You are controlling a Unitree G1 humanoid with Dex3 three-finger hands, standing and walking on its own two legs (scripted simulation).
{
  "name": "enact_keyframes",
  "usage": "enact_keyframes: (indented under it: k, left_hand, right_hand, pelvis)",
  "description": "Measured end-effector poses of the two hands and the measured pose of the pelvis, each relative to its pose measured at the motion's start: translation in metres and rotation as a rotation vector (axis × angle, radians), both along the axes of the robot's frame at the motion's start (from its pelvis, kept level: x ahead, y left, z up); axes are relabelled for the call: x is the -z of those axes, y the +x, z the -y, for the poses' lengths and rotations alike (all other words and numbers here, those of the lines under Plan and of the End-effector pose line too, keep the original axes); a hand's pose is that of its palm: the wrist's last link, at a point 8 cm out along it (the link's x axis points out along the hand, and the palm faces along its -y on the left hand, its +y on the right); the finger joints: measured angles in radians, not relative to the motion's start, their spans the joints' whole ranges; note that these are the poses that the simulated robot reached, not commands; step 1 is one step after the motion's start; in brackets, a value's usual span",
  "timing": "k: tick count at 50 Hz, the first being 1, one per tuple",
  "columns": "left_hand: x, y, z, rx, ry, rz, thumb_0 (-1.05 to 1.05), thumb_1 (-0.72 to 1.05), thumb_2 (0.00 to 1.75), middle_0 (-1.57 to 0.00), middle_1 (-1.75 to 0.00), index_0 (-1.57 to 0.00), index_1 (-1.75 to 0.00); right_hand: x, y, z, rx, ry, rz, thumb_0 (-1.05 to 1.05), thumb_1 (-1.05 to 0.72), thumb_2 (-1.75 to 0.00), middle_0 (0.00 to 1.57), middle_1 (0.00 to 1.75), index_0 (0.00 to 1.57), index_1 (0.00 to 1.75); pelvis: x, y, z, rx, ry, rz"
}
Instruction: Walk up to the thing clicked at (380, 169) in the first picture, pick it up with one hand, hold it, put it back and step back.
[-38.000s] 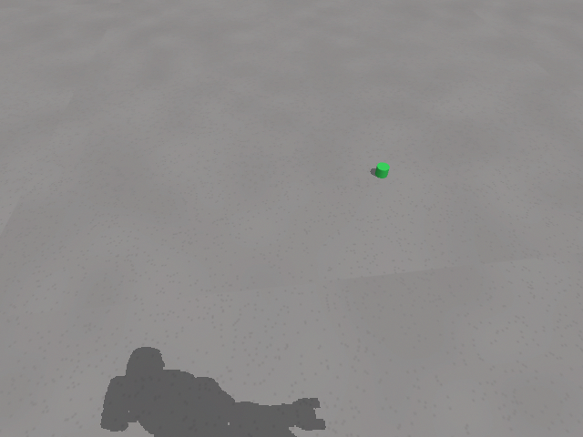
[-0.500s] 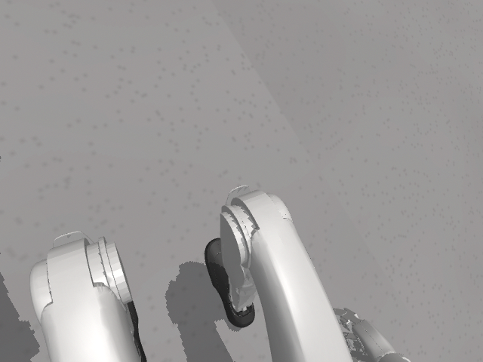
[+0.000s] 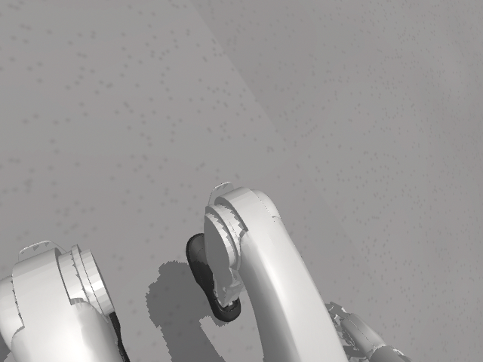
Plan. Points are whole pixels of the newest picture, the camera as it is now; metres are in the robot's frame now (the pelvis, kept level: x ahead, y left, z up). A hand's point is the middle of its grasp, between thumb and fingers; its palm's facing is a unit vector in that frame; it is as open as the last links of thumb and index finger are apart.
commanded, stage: rest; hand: left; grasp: from above
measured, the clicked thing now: out of the picture +0.48 +0.34 -0.26
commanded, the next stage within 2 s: open in 0.90 s
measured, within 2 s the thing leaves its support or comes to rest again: rests again in 0.50 s
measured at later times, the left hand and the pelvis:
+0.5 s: hand out of the picture +0.47 +0.33 -0.24, palm faces -0.44 -0.14 -0.88, open 7.2 cm; pelvis +0.00 +0.00 +0.00, yaw -1 degrees
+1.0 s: hand out of the picture +0.47 +0.32 -0.25, palm faces -0.44 -0.14 -0.88, open 7.2 cm; pelvis +0.00 +0.00 +0.00, yaw -2 degrees
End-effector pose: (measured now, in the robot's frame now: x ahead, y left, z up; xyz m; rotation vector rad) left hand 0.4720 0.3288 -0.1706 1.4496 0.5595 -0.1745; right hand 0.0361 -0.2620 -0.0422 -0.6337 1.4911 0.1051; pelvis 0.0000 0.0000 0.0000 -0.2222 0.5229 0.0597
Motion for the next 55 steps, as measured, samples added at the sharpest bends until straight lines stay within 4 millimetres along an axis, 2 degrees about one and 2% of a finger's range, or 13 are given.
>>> enact_keyframes:
  k: [39, 55]
  left_hand:
    - [0.024, 0.005, 0.004, -0.013, -0.006, 0.001, -0.02, 0.25, 0.3, -0.71, -0.51, -0.99, -0.52]
    - [0.024, 0.004, 0.003, -0.018, 0.002, -0.011, -0.01, 0.25, 0.36, -0.67, -0.55, -0.94, -0.57]
  right_hand:
    - [-0.011, -0.007, -0.014, -0.056, 0.034, -0.011, 0.0, -0.91, -0.9, 0.2, 0.3, 0.2, 0.3]
    - [-0.011, -0.007, -0.014, -0.073, 0.041, -0.013, 0.0, -0.91, -0.9, 0.2, 0.3, 0.2, 0.3]
  pelvis:
    - [0.002, -0.002, -0.004, 0.019, -0.029, 0.032]
    - [0.001, -0.004, -0.003, 0.023, -0.029, 0.045]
